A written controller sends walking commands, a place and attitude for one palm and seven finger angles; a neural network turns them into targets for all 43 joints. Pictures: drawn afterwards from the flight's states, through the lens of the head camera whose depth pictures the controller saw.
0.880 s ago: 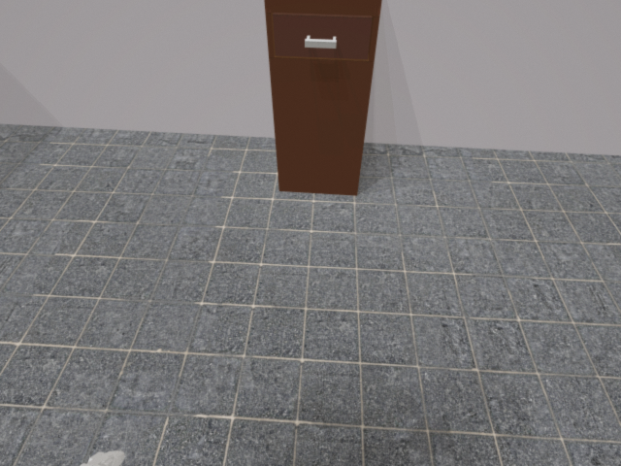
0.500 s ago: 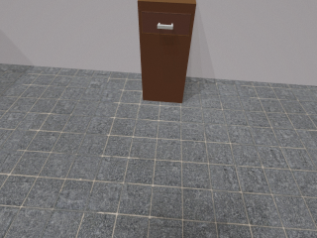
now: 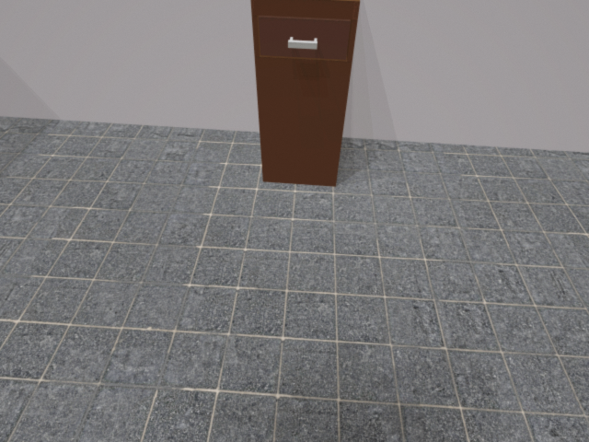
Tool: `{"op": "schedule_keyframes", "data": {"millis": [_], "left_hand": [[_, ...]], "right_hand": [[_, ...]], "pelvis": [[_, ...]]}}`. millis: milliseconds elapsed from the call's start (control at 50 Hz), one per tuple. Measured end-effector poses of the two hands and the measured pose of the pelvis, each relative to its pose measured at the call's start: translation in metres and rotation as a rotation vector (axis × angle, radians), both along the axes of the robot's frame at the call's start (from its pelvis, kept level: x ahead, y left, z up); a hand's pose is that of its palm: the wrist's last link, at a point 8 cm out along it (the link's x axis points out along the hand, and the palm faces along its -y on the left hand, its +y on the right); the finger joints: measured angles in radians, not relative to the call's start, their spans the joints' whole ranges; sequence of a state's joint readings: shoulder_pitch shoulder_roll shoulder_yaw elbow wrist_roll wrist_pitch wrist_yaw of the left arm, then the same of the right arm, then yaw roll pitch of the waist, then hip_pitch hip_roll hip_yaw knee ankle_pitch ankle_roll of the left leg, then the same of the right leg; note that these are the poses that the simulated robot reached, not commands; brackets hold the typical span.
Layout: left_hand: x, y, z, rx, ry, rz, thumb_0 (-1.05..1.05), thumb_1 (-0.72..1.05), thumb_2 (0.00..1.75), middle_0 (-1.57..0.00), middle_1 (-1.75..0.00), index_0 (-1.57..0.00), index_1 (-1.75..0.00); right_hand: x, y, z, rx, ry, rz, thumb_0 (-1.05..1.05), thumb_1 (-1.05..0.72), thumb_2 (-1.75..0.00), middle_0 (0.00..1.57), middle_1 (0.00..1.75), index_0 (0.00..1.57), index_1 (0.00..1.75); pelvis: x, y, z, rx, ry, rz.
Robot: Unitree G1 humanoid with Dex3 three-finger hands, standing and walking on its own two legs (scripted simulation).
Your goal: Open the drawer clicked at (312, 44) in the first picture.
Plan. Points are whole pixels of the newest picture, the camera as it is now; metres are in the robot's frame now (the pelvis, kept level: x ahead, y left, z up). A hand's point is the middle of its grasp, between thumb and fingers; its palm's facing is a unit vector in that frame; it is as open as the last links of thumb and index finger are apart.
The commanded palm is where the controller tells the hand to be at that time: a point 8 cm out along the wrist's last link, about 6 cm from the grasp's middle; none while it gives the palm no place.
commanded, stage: look at it before walking up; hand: left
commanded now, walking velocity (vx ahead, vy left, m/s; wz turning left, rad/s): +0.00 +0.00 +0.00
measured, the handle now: (303, 42) +1.44 +0.05 -0.04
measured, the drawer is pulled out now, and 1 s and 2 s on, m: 0.00 0.00 0.00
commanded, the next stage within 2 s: walk to a spot facing it in 0.56 s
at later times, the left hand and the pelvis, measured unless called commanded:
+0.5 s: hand out of the picture +0.07 +0.25 -0.16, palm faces -0.02 -0.94 -0.34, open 7.4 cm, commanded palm none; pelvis +0.01 +0.00 +0.00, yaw +0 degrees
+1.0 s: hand out of the picture +0.05 +0.18 -0.19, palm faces -0.03 -0.98 -0.21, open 7.4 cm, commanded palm none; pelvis +0.07 -0.01 -0.02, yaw -4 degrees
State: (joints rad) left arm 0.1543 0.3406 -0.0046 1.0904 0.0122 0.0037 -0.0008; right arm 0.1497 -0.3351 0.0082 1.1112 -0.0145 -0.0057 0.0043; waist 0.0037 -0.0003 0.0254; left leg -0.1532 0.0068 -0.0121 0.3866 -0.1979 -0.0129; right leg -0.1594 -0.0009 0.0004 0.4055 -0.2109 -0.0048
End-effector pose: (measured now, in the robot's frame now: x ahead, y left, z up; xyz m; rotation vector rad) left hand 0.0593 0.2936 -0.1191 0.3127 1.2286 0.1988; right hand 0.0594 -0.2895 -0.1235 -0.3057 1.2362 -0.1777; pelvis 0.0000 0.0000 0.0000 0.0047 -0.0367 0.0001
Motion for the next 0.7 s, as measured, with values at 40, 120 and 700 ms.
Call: {"op": "schedule_keyframes", "data": {"millis": [40,120,700], "left_hand": [[0.002,-0.001,0.000,-0.003,-0.004,-0.003,0.00,0.91,0.89,-0.20,-0.30,-0.20,-0.30],[0.005,-0.002,0.000,-0.007,-0.011,-0.006,0.00,0.91,0.89,-0.20,-0.30,-0.20,-0.30],[0.008,0.001,0.001,0.002,0.003,0.010,0.00,0.91,0.89,-0.20,-0.30,-0.20,-0.30]], "right_hand": [[0.001,0.001,0.000,0.001,-0.003,0.000,0.01,-0.91,-0.89,0.20,0.30,0.21,0.30],[0.003,0.002,0.001,0.003,-0.008,0.002,0.01,-0.91,-0.89,0.20,0.30,0.21,0.30],[0.028,0.003,0.004,-0.002,-0.027,0.022,0.01,-0.91,-0.89,0.20,0.30,0.21,0.30]], "pelvis": [[0.000,0.000,0.000,0.000,0.000,-0.001],[0.000,0.001,0.000,0.000,0.001,0.000],[0.011,0.001,0.002,0.000,0.004,0.003]]}}
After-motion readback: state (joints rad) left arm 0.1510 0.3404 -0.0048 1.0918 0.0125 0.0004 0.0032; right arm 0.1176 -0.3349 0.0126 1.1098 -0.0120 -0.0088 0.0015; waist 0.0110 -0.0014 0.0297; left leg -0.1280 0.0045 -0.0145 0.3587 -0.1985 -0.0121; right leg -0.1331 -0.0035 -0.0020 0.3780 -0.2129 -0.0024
